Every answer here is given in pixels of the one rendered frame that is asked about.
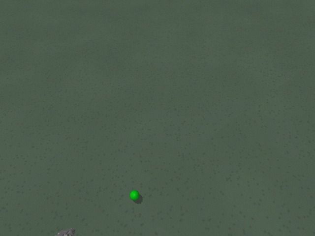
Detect ball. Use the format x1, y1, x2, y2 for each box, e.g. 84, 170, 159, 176
130, 190, 139, 200

